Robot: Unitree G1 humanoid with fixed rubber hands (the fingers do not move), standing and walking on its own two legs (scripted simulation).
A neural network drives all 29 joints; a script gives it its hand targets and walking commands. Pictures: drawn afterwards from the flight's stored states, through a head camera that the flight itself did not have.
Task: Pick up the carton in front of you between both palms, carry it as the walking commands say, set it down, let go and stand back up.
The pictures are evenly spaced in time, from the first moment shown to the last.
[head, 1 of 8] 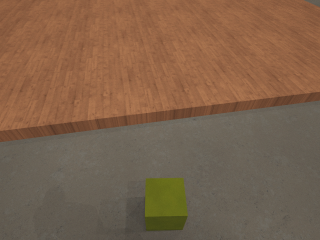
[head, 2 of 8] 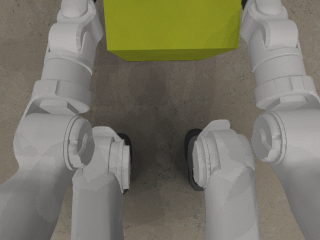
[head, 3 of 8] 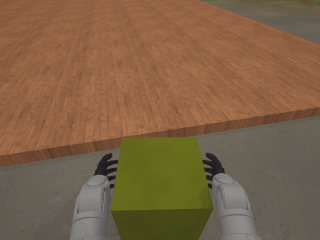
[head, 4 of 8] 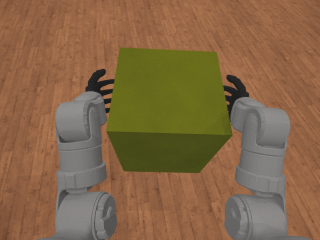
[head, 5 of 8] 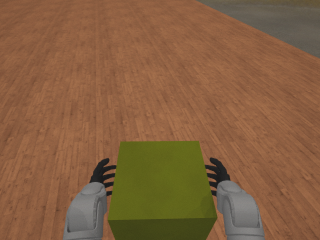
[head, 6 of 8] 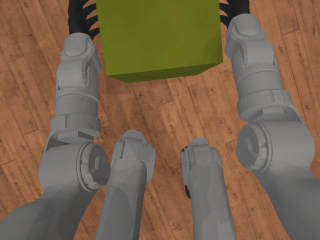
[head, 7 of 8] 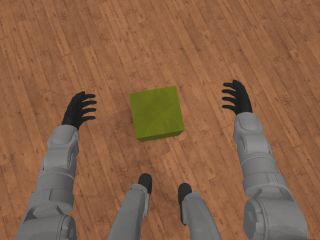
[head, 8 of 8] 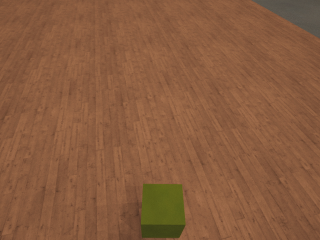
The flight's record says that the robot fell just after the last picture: no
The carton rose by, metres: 0.83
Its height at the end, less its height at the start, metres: +0.12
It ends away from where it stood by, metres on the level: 2.99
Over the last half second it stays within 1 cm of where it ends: yes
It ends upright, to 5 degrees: yes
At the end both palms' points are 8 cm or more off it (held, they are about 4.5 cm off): yes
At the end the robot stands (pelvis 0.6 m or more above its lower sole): yes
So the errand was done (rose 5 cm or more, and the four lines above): yes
